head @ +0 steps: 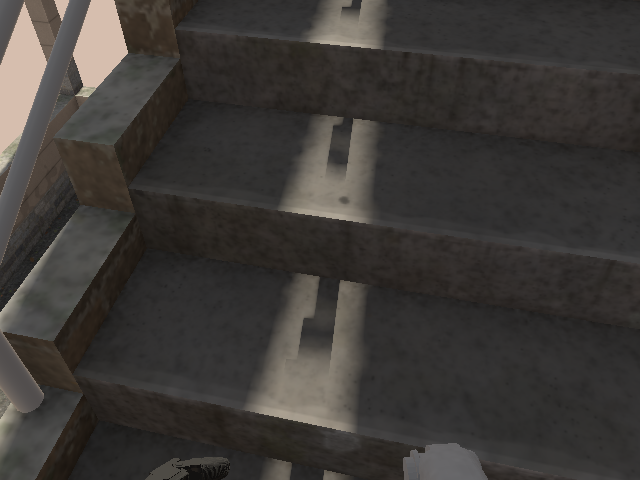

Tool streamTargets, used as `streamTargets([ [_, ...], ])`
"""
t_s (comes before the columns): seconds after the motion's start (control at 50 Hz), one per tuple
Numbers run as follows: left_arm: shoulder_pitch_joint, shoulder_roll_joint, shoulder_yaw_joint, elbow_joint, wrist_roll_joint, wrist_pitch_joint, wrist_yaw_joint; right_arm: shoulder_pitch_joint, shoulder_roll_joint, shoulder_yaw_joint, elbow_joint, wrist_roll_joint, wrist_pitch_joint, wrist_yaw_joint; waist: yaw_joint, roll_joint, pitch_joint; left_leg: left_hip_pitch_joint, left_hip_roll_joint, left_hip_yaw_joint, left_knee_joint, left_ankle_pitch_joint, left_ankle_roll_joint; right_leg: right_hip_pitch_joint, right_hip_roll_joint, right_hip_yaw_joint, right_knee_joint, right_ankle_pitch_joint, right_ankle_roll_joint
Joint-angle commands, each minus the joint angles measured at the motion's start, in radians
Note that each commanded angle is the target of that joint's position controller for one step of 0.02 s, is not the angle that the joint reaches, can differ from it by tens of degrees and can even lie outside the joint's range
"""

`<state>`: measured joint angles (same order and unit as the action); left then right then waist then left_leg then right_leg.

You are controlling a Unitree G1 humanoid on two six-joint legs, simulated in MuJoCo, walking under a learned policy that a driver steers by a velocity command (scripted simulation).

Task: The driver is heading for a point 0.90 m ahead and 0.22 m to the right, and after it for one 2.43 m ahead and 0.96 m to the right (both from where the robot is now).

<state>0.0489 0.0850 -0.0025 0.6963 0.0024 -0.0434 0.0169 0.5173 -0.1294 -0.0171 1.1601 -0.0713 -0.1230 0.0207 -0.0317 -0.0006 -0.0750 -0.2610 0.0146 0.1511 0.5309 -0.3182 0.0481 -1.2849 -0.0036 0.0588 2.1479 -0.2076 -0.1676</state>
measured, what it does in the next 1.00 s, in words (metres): climbs: right foot 0.16 m higher, then left foot 0.17 m higher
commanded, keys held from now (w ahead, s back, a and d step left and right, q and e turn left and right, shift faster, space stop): w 0.78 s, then w+e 0.22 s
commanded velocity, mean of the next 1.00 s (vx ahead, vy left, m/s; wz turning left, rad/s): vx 0.50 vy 0.00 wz -0.05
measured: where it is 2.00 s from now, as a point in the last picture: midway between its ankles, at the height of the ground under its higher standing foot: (422, 40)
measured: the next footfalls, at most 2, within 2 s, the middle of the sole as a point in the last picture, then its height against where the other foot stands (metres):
right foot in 0.20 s outside the picture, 0.16 m higher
left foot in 0.78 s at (331, 350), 0.17 m higher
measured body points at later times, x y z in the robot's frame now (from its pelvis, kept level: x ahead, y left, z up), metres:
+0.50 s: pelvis +0.28 -0.09 +0.16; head +0.28 -0.11 +0.61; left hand +0.20 +0.14 +0.02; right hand +0.49 -0.26 +0.07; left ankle +0.36 +0.07 -0.32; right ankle +0.26 -0.14 -0.57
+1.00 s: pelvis +0.59 -0.06 +0.30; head +0.59 -0.08 +0.75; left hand +0.70 +0.16 +0.17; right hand +0.56 -0.28 +0.14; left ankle +0.61 +0.00 -0.40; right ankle +0.61 -0.23 -0.12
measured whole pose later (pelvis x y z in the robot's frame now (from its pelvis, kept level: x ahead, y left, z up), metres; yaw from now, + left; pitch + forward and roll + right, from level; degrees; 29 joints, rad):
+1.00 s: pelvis +0.59 -0.06 +0.30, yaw -5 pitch +3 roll +4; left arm 0.22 0.20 0.03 0.92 0.00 -0.06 -0.10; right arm 0.35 -0.16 0.00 1.11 -0.07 -0.07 0.07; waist 0.02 -0.05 -0.07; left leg -0.43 -0.07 0.23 0.71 -0.35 0.11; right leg -1.18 0.00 0.26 2.13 0.02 -0.27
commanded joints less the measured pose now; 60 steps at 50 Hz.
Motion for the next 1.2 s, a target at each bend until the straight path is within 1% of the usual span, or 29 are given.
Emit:
streamTargets([
  [0.02, -0.067, 0.084, -0.024, -0.068, 0.041, 0.028, -0.07, -0.026, -0.036, 0.021, -0.061, -0.128, 0.028, 0.065, 0.046, 0.041, 0.041, 0.106, 0.193, -0.242, -0.253, -0.055, 0.154, -0.306, -0.09, 0.033, -0.128, 0.177, -0.134],
  [0.04, -0.238, -0.06, -0.042, -0.171, -0.001, 0.012, -0.029, 0.037, -0.094, -0.02, -0.062, 0.053, -0.012, 0.0, 0.001, 0.062, 0.109, 0.053, 0.223, -0.216, -0.411, -0.13, 0.141, -0.156, -0.029, -0.134, -0.107, -0.084, -0.002],
  [0.06, -0.3, -0.042, -0.049, -0.219, -0.001, 0.006, -0.017, 0.04, -0.098, -0.015, -0.051, 0.078, -0.023, -0.043, 0.008, 0.053, 0.146, 0.01, 0.229, -0.252, -0.483, -0.098, 0.138, -0.081, -0.118, -0.093, -0.257, -0.137, 0.039],
  [0.16, -0.019, -0.022, -0.02, -0.108, -0.027, 0.038, -0.023, 0.022, -0.201, -0.048, -0.132, 0.078, 0.002, -0.069, 0.071, 0.116, -0.039, 0.146, 0.223, -0.007, -0.369, 1.149, 0.177, 0.654, 0.02, -0.343, -0.826, -0.368, -0.001],
  [0.18, -0.165, 0.045, -0.041, -0.173, 0.011, 0.063, -0.102, -0.041, -0.192, -0.015, -0.096, -0.025, -0.007, 0.083, 0.145, 0.344, -0.03, 0.115, 0.333, -0.118, -0.362, 1.452, 0.265, 0.65, 0.061, -0.209, -0.879, -0.16, 0.017],
  [0.2, 0.228, 0.103, 0.032, -0.042, -0.003, 0.031, -0.041, -0.12, -0.255, -0.076, -0.191, 0.077, -0.01, 0.016, 0.223, 0.217, -0.194, 0.315, 0.219, 0.025, 0.015, 1.594, 0.149, 0.833, 0.089, -0.257, -1.048, -0.352, -0.012],
  [0.22, 0.403, 0.195, 0.057, 0.037, 0.017, 0.004, -0.014, -0.133, -0.218, -0.07, -0.245, 0.118, -0.019, 0.004, 0.251, 0.071, -0.273, -0.027, 0.126, -0.038, 0.393, 1.334, 0.075, 1.084, -0.085, 0.204, -1.262, -0.476, -0.076],
  [0.24, 0.439, 0.323, 0.102, 0.073, 0.016, 0.008, 0.009, -0.138, -0.118, -0.065, -0.303, 0.101, -0.017, 0.025, 0.21, -0.258, -0.281, -0.318, -0.052, -0.13, 0.737, 0.274, 0.02, 1.217, -0.267, 0.785, -1.76, -0.616, -0.095],
  [0.26, 0.318, 0.331, 0.11, 0.079, 0.004, 0.01, 0.018, -0.107, -0.04, -0.059, -0.318, 0.04, -0.015, 0.035, 0.125, -0.245, -0.238, -0.454, -0.061, -0.32, 1.131, 0.191, 0.022, 1.149, -0.302, 0.961, -1.907, -0.632, -0.049],
  [0.32, 0.186, 0.064, 0.054, 0.193, 0.015, -0.038, -0.011, -0.241, 0.054, -0.025, -0.453, 0.003, -0.001, 0.008, -0.009, -0.007, 0.057, -0.666, 0.017, -0.269, 1.337, 0.368, 0.071, 0.829, -0.224, 0.469, -1.697, -0.468, 0.039],
  [0.36, 0.256, 0.036, 0.021, 0.266, 0.081, -0.027, -0.07, -0.259, 0.01, 0.0, -0.338, 0.086, 0.019, 0.058, 0.025, -0.063, 0.093, -0.847, -0.062, -0.506, 1.435, 0.433, 0.242, 0.793, -0.22, 0.34, -1.701, -0.088, 0.051],
  [0.38, 0.3, -0.006, 0.036, 0.301, 0.016, -0.063, -0.047, -0.217, 0.099, 0.007, -0.436, 0.024, 0.036, 0.001, -0.055, -0.046, 0.034, -0.794, -0.059, -0.335, 1.464, 0.281, 0.145, 0.887, -0.189, 0.25, -1.72, -0.148, 0.05],
  [0.5, 0.41, 0.102, 0.043, 0.317, 0.016, -0.113, -0.021, -0.466, 0.077, 0.022, -0.534, 0.046, 0.081, -0.039, 0.007, -0.047, 0.084, -1.013, -0.011, -0.123, 1.488, 0.244, 0.049, 0.969, -0.172, 0.105, -1.847, 0.073, 0.012],
  [0.52, 0.511, 0.071, 0.014, 0.369, 0.166, -0.068, -0.071, -0.546, -0.005, 0.036, -0.498, 0.086, 0.086, 0.031, 0.073, -0.202, 0.001, -1.239, -0.055, -0.266, 1.695, 0.26, 0.191, 1.093, -0.153, 0.104, -1.818, -0.033, 0.001],
  [0.56, 0.636, 0.035, -0.011, 0.447, 0.207, -0.028, -0.092, -0.559, 0.008, 0.052, -0.485, 0.067, 0.059, 0.051, 0.079, -0.046, 0.124, -1.569, -0.077, -0.352, 1.742, 0.221, 0.29, 1.296, -0.239, 0.185, -1.826, -0.114, -0.018],
  [0.58, 0.52, 0.158, 0.041, 0.344, -0.009, -0.073, -0.048, -0.641, 0.141, 0.067, -0.581, 0.043, 0.057, -0.016, 0.025, -0.043, 0.184, -1.374, -0.036, -0.178, 1.626, 0.006, 0.147, 1.165, -0.21, 0.096, -1.93, -0.08, 0.051],
  [0.66, 0.644, 0.119, 0.027, 0.398, -0.036, -0.078, 0.042, -0.797, 0.051, 0.077, -0.702, 0.05, 0.106, -0.02, 0.103, -0.079, 0.152, -0.961, 0.083, 0.035, 1.095, 0.022, 0.068, 1.136, -0.204, 0.037, -2.217, 0.331, 0.001],
  [0.7, 0.585, 0.136, 0.021, 0.378, -0.042, -0.08, 0.047, -0.615, 0.051, 0.069, -0.611, 0.087, 0.113, -0.026, 0.028, -0.079, 0.011, -0.589, -0.018, 0.131, 0.799, 0.031, 0.132, 1.217, -0.13, -0.157, -2.052, 1.09, 0.033],
  [0.72, 0.702, 0.159, -0.015, 0.476, 0.151, -0.077, -0.143, -0.878, 0.064, 0.099, -0.738, 0.063, 0.178, 0.077, -0.033, -0.349, -0.146, -0.439, -0.049, 0.011, 0.856, 0.073, 0.126, 1.12, -0.338, -0.017, -2.008, 1.65, -0.149],
  [0.74, 0.49, 0.291, 0.075, 0.29, -0.023, -0.088, -0.023, -0.392, -0.068, 0.016, -0.541, 0.059, 0.134, 0.005, -0.12, -0.144, -0.16, -0.369, -0.127, 0.153, 0.681, -0.124, 0.15, 1.43, -0.222, -0.162, -1.775, 1.731, -0.006],
  [0.78, 0.504, 0.327, 0.086, 0.301, -0.056, -0.122, 0.0, -0.175, -0.111, -0.018, -0.43, 0.064, 0.098, -0.018, -0.176, -0.214, -0.299, 0.002, -0.077, -0.118, 0.414, -0.137, 0.172, 1.311, -0.216, -0.078, -1.364, 1.456, 0.004],
  [0.8, 0.59, 0.172, 0.066, 0.256, -0.07, -0.135, -0.021, -0.125, -0.205, -0.052, -0.379, 0.024, 0.091, -0.029, -0.114, 0.111, -0.321, 0.25, 0.212, -0.749, 0.135, -0.142, 0.327, 0.89, -0.028, -0.002, -0.941, 0.809, 0.067],
  [0.82, 0.536, 0.139, 0.065, 0.391, 0.099, -0.043, -0.186, 0.007, -0.134, 0.001, -0.368, -0.045, 0.154, 0.025, -0.27, 0.257, -0.228, 0.146, 0.221, -1.179, -0.219, -0.415, 0.31, 0.579, 0.146, 0.35, -0.327, 0.369, -0.016],
  [0.84, 0.5, 0.139, 0.09, 0.325, 0.067, -0.04, -0.22, -0.061, -0.15, -0.018, -0.295, -0.024, 0.137, 0.041, -0.136, 0.166, 0.044, 0.003, 0.252, -1.083, -0.23, -0.515, 0.244, 0.284, 0.15, 0.418, -0.082, 0.399, -0.048],
  [0.86, 0.421, 0.134, 0.078, 0.308, 0.03, -0.055, -0.191, -0.184, -0.104, -0.017, -0.261, 0.018, 0.111, 0.061, -0.077, -0.027, 0.071, -0.102, 0.266, -0.929, -0.167, -0.346, 0.291, 0.234, 0.138, 0.357, 0.023, 0.394, -0.071],
  [0.9, 0.379, 0.069, 0.032, 0.265, 0.023, -0.052, -0.144, -0.34, 0.067, 0.036, -0.173, 0.005, 0.056, 0.08, 0.066, -0.155, 0.007, -0.156, 0.293, -0.66, -0.166, -0.178, 0.235, 0.149, 0.067, 0.306, 0.067, 0.383, -0.144],
  [0.96, 0.351, 0.015, 0.002, 0.227, 0.0, -0.001, -0.121, -0.504, 0.092, 0.049, -0.191, 0.017, 0.005, 0.069, 0.221, -0.06, 0.033, -0.373, 0.173, -0.148, -0.228, 0.112, 0.091, 0.205, -0.046, 0.121, -0.055, 0.248, -0.13],
  [1.14, -0.214, 0.1, -0.02, 0.017, 0.011, 0.046, -0.063, 0.067, -0.03, 0.064, 0.016, -0.116, 0.024, 0.071, -0.018, 0.097, 0.037, 0.271, 0.264, -0.111, -0.332, 0.255, 0.147, -0.303, -0.078, 0.037, -0.341, 0.202, -0.087],
  [1.2, -0.246, 0.027, -0.043, 0.001, 0.046, 0.1, -0.109, -0.116, -0.066, 0.066, -0.088, -0.021, 0.015, 0.093, 0.078, 0.14, 0.025, -0.012, 0.265, 0.047, -0.465, 0.722, 0.198, 0.199, -0.073, -0.216, -0.523, 0.015, -0.061],
])
Velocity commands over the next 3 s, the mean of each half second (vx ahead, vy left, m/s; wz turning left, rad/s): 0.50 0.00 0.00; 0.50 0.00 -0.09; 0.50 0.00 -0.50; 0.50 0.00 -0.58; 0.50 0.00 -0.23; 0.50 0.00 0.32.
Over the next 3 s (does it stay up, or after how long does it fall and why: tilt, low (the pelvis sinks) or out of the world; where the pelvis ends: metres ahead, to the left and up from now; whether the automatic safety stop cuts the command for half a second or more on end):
stays up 1.59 -0.59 0.81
